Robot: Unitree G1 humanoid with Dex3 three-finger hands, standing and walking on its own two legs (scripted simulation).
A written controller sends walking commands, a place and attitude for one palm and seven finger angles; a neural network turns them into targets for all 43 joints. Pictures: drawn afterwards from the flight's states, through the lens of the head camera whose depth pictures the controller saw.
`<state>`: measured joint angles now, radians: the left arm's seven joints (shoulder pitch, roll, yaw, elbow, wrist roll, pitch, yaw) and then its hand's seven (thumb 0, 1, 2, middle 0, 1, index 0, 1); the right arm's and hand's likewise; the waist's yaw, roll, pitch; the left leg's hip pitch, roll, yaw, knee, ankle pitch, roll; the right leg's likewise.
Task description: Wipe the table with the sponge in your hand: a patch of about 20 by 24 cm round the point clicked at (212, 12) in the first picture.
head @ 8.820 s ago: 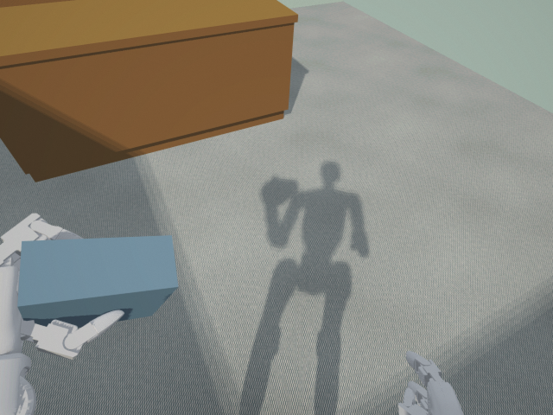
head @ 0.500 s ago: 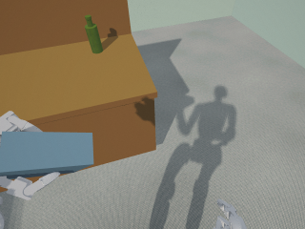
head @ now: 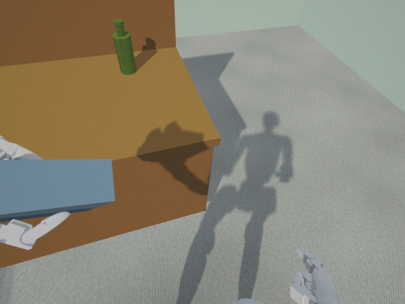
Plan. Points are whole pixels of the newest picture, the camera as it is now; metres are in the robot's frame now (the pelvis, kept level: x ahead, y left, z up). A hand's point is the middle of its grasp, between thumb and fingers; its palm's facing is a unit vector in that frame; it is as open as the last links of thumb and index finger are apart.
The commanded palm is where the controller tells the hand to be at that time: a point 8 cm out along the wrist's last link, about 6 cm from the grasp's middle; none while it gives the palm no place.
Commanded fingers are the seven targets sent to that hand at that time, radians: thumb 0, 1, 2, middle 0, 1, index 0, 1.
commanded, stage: take the last steps up to it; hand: left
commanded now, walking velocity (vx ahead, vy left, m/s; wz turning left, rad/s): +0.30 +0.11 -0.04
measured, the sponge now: (67, 190) +0.24 +0.22 +0.16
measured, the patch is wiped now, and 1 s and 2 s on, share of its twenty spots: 0.00 0.00 0.00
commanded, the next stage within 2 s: come to a stop and stand still in 1.04 s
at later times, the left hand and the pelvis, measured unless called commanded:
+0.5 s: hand (61, 149) +0.31 +0.25 +0.17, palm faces +0.32 -0.83 -0.45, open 10.2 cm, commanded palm +0.24 +0.30 +0.18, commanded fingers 0.00 0.10 1.30 -1.20 -1.60 -1.20 -1.60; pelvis +0.08 +0.02 +0.01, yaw -1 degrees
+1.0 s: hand (58, 122) +0.36 +0.27 +0.17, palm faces +0.36 -0.80 -0.48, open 10.2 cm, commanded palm +0.31 +0.32 +0.18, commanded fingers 0.00 0.10 1.30 -1.20 -1.60 -1.20 -1.60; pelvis +0.14 +0.04 +0.00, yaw -2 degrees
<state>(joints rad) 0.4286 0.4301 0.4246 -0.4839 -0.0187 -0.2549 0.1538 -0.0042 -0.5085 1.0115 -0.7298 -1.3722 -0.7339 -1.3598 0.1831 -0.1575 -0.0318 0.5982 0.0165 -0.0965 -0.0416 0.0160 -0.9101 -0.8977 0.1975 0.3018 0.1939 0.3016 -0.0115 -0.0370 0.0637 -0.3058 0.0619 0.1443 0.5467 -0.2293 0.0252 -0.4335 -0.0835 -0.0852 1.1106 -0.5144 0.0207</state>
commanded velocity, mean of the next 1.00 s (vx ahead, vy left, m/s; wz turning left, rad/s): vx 0.21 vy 0.09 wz -0.03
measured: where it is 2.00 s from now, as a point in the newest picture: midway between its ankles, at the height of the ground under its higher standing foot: outside the picture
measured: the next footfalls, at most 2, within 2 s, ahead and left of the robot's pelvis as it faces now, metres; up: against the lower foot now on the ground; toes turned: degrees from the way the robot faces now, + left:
right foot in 0.20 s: +0.10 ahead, -0.09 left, +0.00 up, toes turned -9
left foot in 0.58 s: +0.20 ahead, +0.17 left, +0.00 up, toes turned +6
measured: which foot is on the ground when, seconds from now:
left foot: down 0.00-0.22, up 0.24-0.56, down 0.58-0.94, up 0.96-1.00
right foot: up 0.00-0.18, down 0.20-0.58, up 0.60-0.90, down 0.92-1.00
